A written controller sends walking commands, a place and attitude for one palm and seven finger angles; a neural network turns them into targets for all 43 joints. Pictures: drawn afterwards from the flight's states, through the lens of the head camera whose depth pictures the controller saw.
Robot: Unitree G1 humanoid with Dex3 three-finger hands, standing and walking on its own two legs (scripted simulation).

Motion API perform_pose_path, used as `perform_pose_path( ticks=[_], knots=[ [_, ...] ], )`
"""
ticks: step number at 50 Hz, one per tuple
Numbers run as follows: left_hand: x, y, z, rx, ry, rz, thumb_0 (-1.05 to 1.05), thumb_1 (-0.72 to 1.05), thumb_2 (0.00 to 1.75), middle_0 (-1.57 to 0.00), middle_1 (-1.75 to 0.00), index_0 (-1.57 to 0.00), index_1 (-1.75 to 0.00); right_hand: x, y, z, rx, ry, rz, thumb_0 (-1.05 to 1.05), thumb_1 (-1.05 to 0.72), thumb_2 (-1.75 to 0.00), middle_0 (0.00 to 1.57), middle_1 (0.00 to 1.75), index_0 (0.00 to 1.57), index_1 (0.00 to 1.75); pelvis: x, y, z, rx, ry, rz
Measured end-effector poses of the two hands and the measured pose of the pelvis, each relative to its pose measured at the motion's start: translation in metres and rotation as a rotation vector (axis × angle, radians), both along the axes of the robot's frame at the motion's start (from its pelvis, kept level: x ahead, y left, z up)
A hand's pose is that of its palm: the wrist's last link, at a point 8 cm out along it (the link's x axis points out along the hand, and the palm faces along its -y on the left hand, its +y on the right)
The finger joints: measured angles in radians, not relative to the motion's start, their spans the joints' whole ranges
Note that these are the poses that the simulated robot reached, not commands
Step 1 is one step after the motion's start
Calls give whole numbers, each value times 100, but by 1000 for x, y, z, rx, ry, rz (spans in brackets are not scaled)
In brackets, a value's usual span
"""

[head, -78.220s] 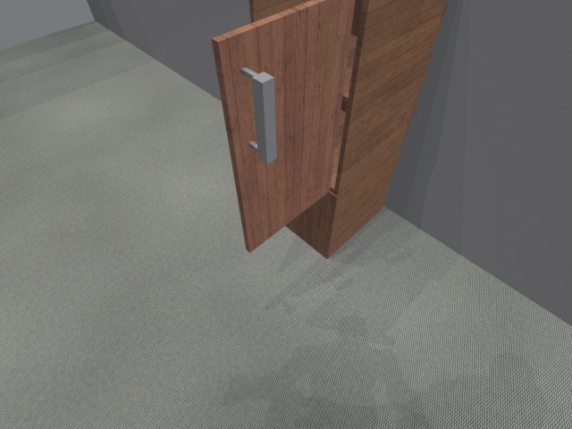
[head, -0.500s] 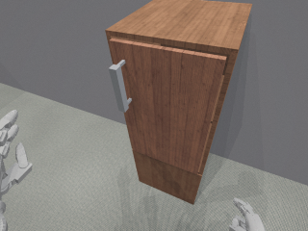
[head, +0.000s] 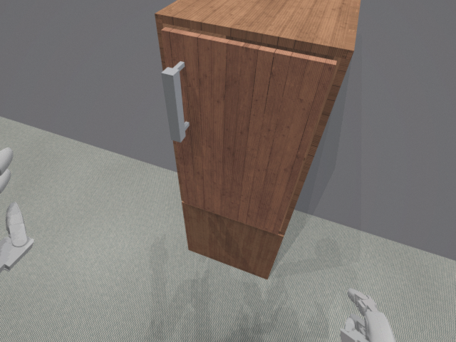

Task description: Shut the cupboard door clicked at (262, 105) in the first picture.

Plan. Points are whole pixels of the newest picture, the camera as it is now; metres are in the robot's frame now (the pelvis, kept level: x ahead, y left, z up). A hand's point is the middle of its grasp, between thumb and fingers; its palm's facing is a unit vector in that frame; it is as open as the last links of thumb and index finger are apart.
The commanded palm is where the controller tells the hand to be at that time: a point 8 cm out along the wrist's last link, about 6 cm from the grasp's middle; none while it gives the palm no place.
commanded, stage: step back with the hand held close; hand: left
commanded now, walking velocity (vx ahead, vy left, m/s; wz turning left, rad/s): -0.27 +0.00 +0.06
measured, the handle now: (179, 103) +0.59 +0.16 +0.11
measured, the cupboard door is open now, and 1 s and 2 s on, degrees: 0 0 0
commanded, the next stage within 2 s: stop stepping back and stand still in 1.22 s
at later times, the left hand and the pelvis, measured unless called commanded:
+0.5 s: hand out of the picture +0.15 +0.28 +0.16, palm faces +0.47 -0.76 -0.44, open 7.4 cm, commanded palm +0.07 +0.31 +0.18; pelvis -0.05 +0.01 -0.02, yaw +3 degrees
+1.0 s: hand out of the picture +0.10 +0.28 +0.16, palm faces +0.46 -0.79 -0.41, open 7.4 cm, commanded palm +0.02 +0.32 +0.18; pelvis -0.09 +0.00 -0.01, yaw +5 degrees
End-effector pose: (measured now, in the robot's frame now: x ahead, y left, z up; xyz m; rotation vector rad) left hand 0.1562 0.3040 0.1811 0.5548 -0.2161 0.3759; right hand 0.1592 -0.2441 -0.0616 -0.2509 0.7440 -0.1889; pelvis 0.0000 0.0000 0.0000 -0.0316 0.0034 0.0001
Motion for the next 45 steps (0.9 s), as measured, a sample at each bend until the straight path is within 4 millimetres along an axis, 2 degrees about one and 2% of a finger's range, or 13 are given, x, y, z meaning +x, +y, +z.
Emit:
perform_pose_path(
  ticks=[6,14,26,39,45],
  knots=[
    [-21,8,-4,1,-36,24,2,89,90,-21,-30,-21,-31,-19,14,-8,4,1,32,1,-90,-90,20,30,21,30,-17,6,-6,-6,-13,15],
    [-42,12,3,32,-110,34,2,89,90,-21,-30,-21,-31,-40,23,-20,11,31,65,1,-90,-90,20,30,21,30,-33,8,-12,-12,-26,37],
    [-54,8,-1,50,-157,-5,2,89,90,-21,-30,-21,-31,-56,11,-21,-32,32,56,1,-90,-90,20,30,21,30,-52,5,-19,-17,-28,54],
    [-83,-6,6,82,-169,-14,1,88,90,-21,-30,-21,-31,-63,1,-12,-33,-3,74,1,-90,-90,20,30,21,30,-71,-10,-16,-23,-19,63],
    [-94,-6,1,14,-168,9,1,88,90,-21,-30,-21,-31,-77,1,-8,-36,62,73,1,-90,-90,20,30,21,30,-80,-9,-8,8,15,81]
  ],
)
